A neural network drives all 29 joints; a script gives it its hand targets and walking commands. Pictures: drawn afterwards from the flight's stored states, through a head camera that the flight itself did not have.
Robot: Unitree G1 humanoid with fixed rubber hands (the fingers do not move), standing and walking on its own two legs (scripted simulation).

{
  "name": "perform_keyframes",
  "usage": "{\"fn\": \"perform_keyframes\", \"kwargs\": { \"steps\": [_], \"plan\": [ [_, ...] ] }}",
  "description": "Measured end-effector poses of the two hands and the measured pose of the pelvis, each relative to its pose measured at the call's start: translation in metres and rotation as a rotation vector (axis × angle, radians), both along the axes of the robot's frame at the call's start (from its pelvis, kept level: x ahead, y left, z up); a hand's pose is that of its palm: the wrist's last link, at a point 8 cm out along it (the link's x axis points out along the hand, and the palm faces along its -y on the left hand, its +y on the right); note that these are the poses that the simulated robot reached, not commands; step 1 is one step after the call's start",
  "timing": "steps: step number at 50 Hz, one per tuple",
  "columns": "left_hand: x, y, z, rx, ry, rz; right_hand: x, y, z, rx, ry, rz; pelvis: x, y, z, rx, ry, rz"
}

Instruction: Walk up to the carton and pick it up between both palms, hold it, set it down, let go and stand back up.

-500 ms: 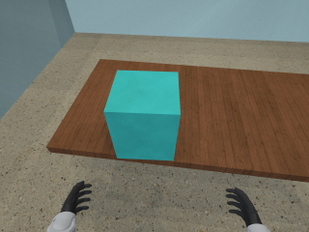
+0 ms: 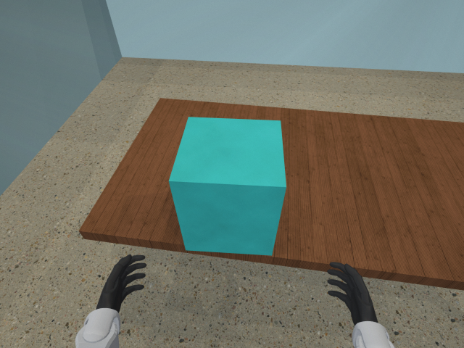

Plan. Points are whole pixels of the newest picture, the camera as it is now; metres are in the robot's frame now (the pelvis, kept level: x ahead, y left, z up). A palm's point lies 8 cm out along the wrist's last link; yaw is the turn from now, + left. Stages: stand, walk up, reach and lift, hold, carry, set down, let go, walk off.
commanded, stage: reach and lift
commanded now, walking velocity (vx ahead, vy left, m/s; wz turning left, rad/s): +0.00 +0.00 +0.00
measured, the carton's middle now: (231, 188) +0.47 +0.04 -0.02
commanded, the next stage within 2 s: none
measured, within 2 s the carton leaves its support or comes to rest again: neither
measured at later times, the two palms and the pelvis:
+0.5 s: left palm (122, 265) +0.27 +0.24 -0.01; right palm (347, 270) +0.27 -0.18 -0.02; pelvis +0.00 +0.01 -0.01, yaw +0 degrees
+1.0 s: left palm (127, 208) +0.34 +0.23 +0.06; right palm (344, 216) +0.34 -0.17 +0.05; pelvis -0.01 +0.00 +0.00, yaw +0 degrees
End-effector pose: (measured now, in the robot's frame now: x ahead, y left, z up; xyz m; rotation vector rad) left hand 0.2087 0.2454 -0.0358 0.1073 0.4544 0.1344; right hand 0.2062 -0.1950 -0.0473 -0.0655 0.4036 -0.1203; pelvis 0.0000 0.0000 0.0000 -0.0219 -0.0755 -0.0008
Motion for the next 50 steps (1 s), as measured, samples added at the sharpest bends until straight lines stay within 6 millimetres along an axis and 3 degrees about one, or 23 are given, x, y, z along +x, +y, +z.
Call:
{"fn": "perform_keyframes", "kwargs": {
  "steps": [22, 50],
  "plan": [
    [0.049, -0.007, 0.015, -0.06, -0.212, -0.023, 0.053, 0.017, 0.019, 0.05, -0.171, 0.019, -0.004, 0.006, -0.01, -0.015, 0.065, 0.004],
    [0.133, -0.015, 0.097, -0.074, -0.23, -0.015, 0.134, 0.025, 0.099, 0.061, -0.185, 0.018, -0.012, -0.005, 0.003, -0.001, 0.083, 0.007]
  ]
}}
